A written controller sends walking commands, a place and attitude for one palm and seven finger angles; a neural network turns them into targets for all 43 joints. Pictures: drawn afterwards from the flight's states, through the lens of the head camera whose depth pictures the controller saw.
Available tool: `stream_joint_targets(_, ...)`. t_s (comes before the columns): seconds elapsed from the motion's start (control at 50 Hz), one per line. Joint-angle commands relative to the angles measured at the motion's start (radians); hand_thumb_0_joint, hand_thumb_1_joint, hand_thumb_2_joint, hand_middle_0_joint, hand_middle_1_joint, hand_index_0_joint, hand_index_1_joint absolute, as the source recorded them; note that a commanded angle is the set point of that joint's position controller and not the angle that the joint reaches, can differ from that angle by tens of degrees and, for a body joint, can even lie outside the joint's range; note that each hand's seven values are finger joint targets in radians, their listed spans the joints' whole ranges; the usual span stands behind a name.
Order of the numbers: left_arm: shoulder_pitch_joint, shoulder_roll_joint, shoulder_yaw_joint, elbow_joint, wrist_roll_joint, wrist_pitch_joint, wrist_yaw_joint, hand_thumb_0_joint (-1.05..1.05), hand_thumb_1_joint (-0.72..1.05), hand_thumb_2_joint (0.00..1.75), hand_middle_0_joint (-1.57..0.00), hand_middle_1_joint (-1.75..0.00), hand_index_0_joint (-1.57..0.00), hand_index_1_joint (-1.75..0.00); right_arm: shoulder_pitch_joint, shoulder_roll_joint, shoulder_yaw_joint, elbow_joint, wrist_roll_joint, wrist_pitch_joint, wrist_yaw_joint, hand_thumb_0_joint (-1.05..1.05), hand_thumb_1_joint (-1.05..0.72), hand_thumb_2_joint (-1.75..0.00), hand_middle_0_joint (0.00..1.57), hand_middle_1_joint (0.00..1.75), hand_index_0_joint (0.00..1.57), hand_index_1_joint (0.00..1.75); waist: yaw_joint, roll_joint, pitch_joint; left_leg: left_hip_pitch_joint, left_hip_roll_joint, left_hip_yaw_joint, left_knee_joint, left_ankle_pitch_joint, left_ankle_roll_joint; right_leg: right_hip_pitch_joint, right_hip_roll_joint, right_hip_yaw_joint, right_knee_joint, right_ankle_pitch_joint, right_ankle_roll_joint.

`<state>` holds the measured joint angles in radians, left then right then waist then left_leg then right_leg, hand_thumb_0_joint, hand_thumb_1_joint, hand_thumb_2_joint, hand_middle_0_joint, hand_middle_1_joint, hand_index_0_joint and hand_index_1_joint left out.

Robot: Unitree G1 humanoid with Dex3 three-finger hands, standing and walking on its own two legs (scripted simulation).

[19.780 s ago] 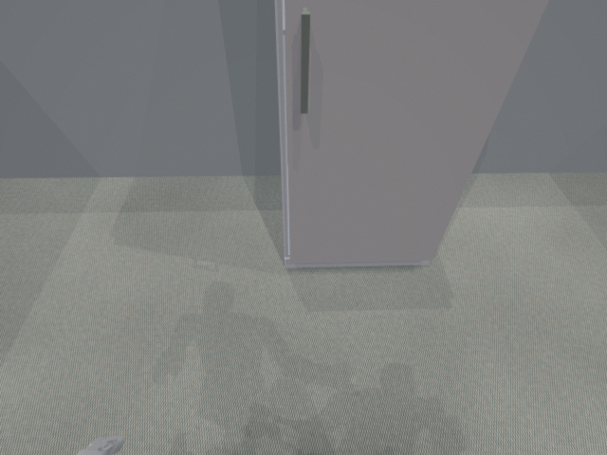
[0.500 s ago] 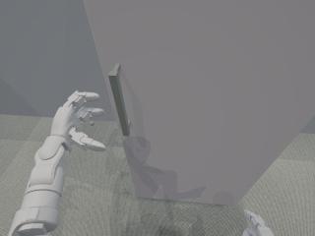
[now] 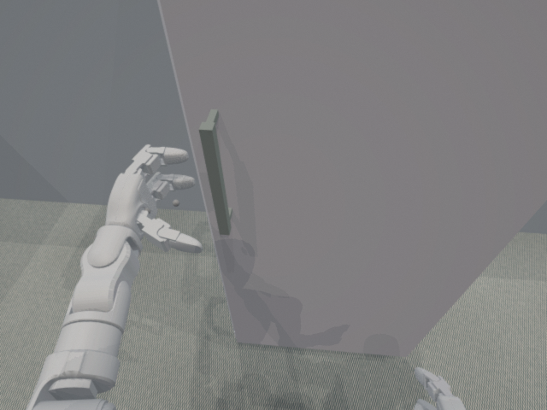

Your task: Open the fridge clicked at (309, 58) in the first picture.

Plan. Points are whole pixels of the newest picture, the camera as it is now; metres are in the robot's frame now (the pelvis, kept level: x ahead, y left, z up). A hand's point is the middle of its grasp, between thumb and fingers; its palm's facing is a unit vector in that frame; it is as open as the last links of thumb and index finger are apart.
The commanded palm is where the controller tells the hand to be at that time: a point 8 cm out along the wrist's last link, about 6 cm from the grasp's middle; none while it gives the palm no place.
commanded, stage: move the hooked fingers beside the handle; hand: left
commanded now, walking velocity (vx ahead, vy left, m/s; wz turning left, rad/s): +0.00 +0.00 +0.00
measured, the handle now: (220, 179) +0.43 +0.10 +0.12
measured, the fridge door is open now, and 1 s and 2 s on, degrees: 0 0 0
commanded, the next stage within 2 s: feel for the door with the fingertips in 0.32 s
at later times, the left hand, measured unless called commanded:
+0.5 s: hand (170, 210) +0.36 +0.16 +0.12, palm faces -0.02 -1.00 -0.02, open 14.0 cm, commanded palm +0.34 +0.21 +0.13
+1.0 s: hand (195, 202) +0.37 +0.13 +0.13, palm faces -0.02 -1.00 -0.03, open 14.0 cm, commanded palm +0.35 +0.18 +0.13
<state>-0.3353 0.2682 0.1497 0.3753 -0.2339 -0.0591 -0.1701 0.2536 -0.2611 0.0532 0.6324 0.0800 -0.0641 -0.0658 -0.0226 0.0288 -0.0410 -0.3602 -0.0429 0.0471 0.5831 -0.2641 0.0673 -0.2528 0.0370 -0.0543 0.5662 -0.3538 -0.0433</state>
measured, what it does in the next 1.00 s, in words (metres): stands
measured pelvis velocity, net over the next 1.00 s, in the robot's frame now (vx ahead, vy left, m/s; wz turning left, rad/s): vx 0.01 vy -0.02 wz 0.00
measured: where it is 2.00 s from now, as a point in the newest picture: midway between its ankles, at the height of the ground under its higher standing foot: outside the picture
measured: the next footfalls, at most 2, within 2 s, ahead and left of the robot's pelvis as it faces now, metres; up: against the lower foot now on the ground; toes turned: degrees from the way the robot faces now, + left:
none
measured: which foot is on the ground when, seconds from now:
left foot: down 0.00-1.00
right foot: down 0.00-1.00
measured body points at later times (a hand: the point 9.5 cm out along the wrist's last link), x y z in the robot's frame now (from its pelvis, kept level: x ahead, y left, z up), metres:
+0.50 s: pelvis +0.00 +0.00 +0.00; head +0.00 -0.01 +0.45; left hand +0.35 +0.22 +0.13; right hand +0.15 -0.25 -0.09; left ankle +0.02 +0.08 -0.73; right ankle -0.04 -0.09 -0.73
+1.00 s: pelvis +0.01 -0.02 +0.00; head +0.01 -0.03 +0.45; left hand +0.37 +0.18 +0.13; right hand +0.14 -0.26 -0.10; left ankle +0.02 +0.08 -0.73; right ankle -0.04 -0.09 -0.73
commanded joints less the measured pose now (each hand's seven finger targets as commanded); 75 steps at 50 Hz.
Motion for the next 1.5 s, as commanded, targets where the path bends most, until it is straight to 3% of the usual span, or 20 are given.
stream_joint_targets(0.0,-0.321,0.251,0.136,-0.106,-0.003,-0.014,0.013,0.00,-0.50,0.30,-0.30,-1.20,-0.30,-1.20,-0.059,-0.138,-0.057,-0.147,0.003,-0.028,-0.009,0.00,-0.90,-0.90,0.20,0.30,0.20,0.30,0.009,-0.048,-0.199,0.212,0.050,-0.091,-0.068,0.191,-0.017,-0.060,-0.028,0.040,-0.102,0.274,0.020)
stream_joint_targets(0.08,-0.358,0.204,0.085,-0.199,-0.015,-0.019,-0.018,0.00,-0.50,0.30,-0.30,-1.20,-0.30,-1.20,-0.074,-0.130,-0.058,-0.174,0.007,-0.031,-0.005,0.00,-0.90,-0.90,0.20,0.30,0.20,0.30,0.001,0.048,-0.240,0.274,0.051,-0.102,-0.057,0.250,-0.024,-0.076,-0.025,0.034,-0.087,0.304,0.012)
stream_joint_targets(0.14,-0.324,0.185,0.076,-0.290,-0.034,-0.053,-0.031,0.00,-0.50,0.30,-0.30,-1.20,-0.30,-1.20,-0.073,-0.128,-0.065,-0.185,0.003,-0.045,-0.002,0.00,-0.90,-0.90,0.20,0.30,0.20,0.30,0.002,0.023,-0.298,0.325,0.059,-0.109,-0.043,0.320,-0.022,-0.061,-0.021,0.030,-0.079,0.352,0.014)
stream_joint_targets(0.28,-0.302,0.200,0.093,-0.236,-0.028,-0.026,-0.010,0.00,-0.50,0.30,-0.30,-1.20,-0.30,-1.20,-0.069,-0.136,-0.065,-0.155,0.005,-0.048,-0.008,0.00,-0.90,-0.90,0.20,0.30,0.20,0.30,-0.007,-0.060,-0.206,0.258,0.054,-0.101,-0.059,0.229,-0.019,-0.087,-0.022,0.030,-0.095,0.301,0.024)
stream_joint_targets(0.4,-0.352,0.220,0.093,-0.267,-0.007,-0.024,0.013,0.00,-0.50,0.30,-0.30,-1.20,-0.30,-1.20,-0.083,-0.133,-0.059,-0.160,0.003,-0.035,-0.008,0.00,-0.90,-0.90,0.20,0.30,0.20,0.30,-0.005,0.012,-0.214,0.276,0.055,-0.106,-0.064,0.208,-0.021,-0.089,-0.026,0.034,-0.102,0.255,0.015)
stream_joint_targets(0.48,-0.400,0.106,-0.005,-0.290,-0.021,-0.055,0.008,0.00,-0.50,0.30,-0.30,-1.20,-0.30,-1.20,-0.093,-0.118,-0.055,-0.163,0.002,-0.053,-0.005,0.00,-0.90,-0.90,0.20,0.30,0.20,0.30,-0.023,0.031,-0.238,0.324,0.058,-0.125,-0.059,0.199,-0.026,-0.128,-0.021,0.026,-0.093,0.230,0.015)
stream_joint_targets(0.54,-0.394,0.086,-0.021,-0.229,-0.018,-0.049,0.015,0.00,-0.50,0.30,-0.30,-1.20,-0.30,-1.20,-0.081,-0.125,-0.058,-0.149,0.003,-0.053,-0.004,0.00,-0.90,-0.90,0.20,0.30,0.20,0.30,-0.028,-0.039,-0.226,0.297,0.057,-0.126,-0.060,0.180,-0.025,-0.127,-0.022,0.023,-0.095,0.227,0.018)
stream_joint_targets(0.56,-0.380,0.079,-0.024,-0.225,-0.014,-0.042,0.019,0.00,-0.50,0.30,-0.30,-1.20,-0.30,-1.20,-0.085,-0.124,-0.060,-0.151,0.002,-0.053,-0.001,0.00,-0.90,-0.90,0.20,0.30,0.20,0.30,-0.019,-0.020,-0.229,0.293,0.054,-0.119,-0.058,0.184,-0.025,-0.124,-0.023,0.027,-0.093,0.236,0.018)
stream_joint_targets(0.64,-0.334,0.101,0.010,-0.191,0.005,-0.006,0.058,0.00,-0.50,0.30,-0.30,-1.20,-0.30,-1.20,-0.083,-0.125,-0.060,-0.161,0.000,-0.035,0.008,0.00,-0.90,-0.90,0.20,0.30,0.20,0.30,0.001,-0.080,-0.231,0.247,0.047,-0.100,-0.056,0.191,-0.020,-0.085,-0.028,0.032,-0.093,0.274,0.024)
stream_joint_targets(0.68,-0.381,0.098,0.005,-0.231,0.012,-0.007,0.075,0.00,-0.50,0.30,-0.30,-1.20,-0.30,-1.20,-0.091,-0.118,-0.055,-0.168,-0.002,-0.030,0.011,0.00,-0.90,-0.90,0.20,0.30,0.20,0.30,0.000,-0.054,-0.235,0.248,0.044,-0.093,-0.056,0.198,-0.019,-0.075,-0.030,0.036,-0.090,0.286,0.023)
stream_joint_targets(0.7,-0.348,0.161,0.065,-0.233,0.015,-0.011,0.091,0.00,-0.50,0.30,-0.30,-1.20,-0.30,-1.20,-0.084,-0.126,-0.061,-0.164,-0.007,-0.024,0.009,0.00,-0.90,-0.90,0.20,0.30,0.20,0.30,0.014,-0.094,-0.252,0.239,0.048,-0.093,-0.054,0.213,-0.017,-0.040,-0.031,0.037,-0.090,0.302,0.024)
stream_joint_targets(0.76,-0.328,0.129,0.047,-0.331,0.017,-0.045,0.105,0.00,-0.50,0.30,-0.30,-1.20,-0.30,-1.20,-0.104,-0.106,-0.055,-0.188,-0.010,-0.029,0.017,0.00,-0.90,-0.90,0.20,0.30,0.20,0.30,0.025,-0.024,-0.301,0.270,0.043,-0.075,-0.047,0.275,-0.019,-0.005,-0.030,0.045,-0.073,0.379,0.022)
stream_joint_targets(0.8,-0.322,0.157,0.064,-0.328,0.022,-0.060,0.111,0.00,-0.50,0.30,-0.30,-1.20,-0.30,-1.20,-0.093,-0.111,-0.058,-0.175,-0.013,-0.024,0.016,0.00,-0.90,-0.90,0.20,0.30,0.20,0.30,0.018,-0.027,-0.288,0.266,0.048,-0.070,-0.040,0.293,-0.018,0.003,-0.030,0.045,-0.074,0.401,0.024)
stream_joint_targets(0.9,-0.310,0.116,0.016,-0.232,0.018,-0.029,0.078,0.00,-0.50,0.30,-0.30,-1.20,-0.30,-1.20,-0.085,-0.121,-0.062,-0.162,0.000,-0.013,0.012,0.00,-0.90,-0.90,0.20,0.30,0.20,0.30,-0.012,-0.052,-0.186,0.227,0.045,-0.067,-0.042,0.219,-0.015,-0.044,-0.027,0.047,-0.100,0.361,0.031)
stream_joint_targets(0.98,-0.387,0.131,0.022,-0.196,-0.004,0.009,0.047,0.00,-0.50,0.30,-0.30,-1.20,-0.30,-1.20,-0.082,-0.128,-0.062,-0.158,0.009,-0.003,0.001,0.00,-0.90,-0.90,0.20,0.30,0.20,0.30,-0.027,-0.073,-0.195,0.217,0.034,-0.069,-0.042,0.186,-0.010,-0.055,-0.031,0.061,-0.111,0.360,0.040)
stream_joint_targets(1.06,-0.463,0.118,0.008,-0.237,-0.009,-0.025,0.045,0.00,-0.50,0.30,-0.30,-1.20,-0.30,-1.20,-0.083,-0.120,-0.061,-0.157,0.004,-0.008,-0.001,0.00,-0.90,-0.90,0.20,0.30,0.20,0.30,-0.026,-0.031,-0.257,0.259,0.030,-0.073,-0.033,0.225,-0.009,-0.046,-0.031,0.058,-0.097,0.382,0.035)
stream_joint_targets(1.1,-0.444,0.184,0.067,-0.236,-0.007,-0.055,0.056,0.00,-0.50,0.30,-0.30,-1.20,-0.30,-1.20,-0.068,-0.128,-0.065,-0.146,-0.003,-0.007,-0.003,0.00,-0.90,-0.90,0.20,0.30,0.20,0.30,-0.014,-0.055,-0.290,0.257,0.033,-0.073,-0.030,0.253,-0.007,-0.007,-0.035,0.061,-0.091,0.420,0.037)
stream_joint_targets(1.3,-0.527,0.190,0.062,-0.105,0.002,-0.058,0.040,0.00,-0.50,0.30,-0.30,-1.20,-0.30,-1.20,-0.061,-0.134,-0.065,-0.135,0.004,0.013,0.000,0.00,-0.90,-0.90,0.20,0.30,0.20,0.30,-0.034,-0.041,-0.230,0.204,0.025,-0.058,-0.024,0.198,-0.003,-0.034,-0.043,0.078,-0.100,0.412,0.052)
stream_joint_targets(1.4,-0.426,0.161,0.054,-0.101,-0.004,-0.065,0.031,0.00,-0.50,0.30,-0.30,-1.20,-0.30,-1.20,-0.058,-0.132,-0.069,-0.151,0.002,0.010,0.006,0.00,-0.90,-0.90,0.20,0.30,0.20,0.30,-0.009,-0.041,-0.275,0.226,0.027,-0.066,-0.025,0.236,-0.005,-0.016,-0.038,0.065,-0.087,0.429,0.043)
stream_joint_targets(1.48,-0.423,0.159,0.057,-0.120,-0.012,-0.072,0.032,0.00,-0.50,0.30,-0.30,-1.20,-0.30,-1.20,-0.062,-0.131,-0.068,-0.155,0.005,0.003,0.009,0.00,-0.90,-0.90,0.20,0.30,0.20,0.30,-0.012,-0.078,-0.262,0.212,0.027,-0.064,-0.029,0.213,-0.005,-0.024,-0.035,0.069,-0.091,0.422,0.048)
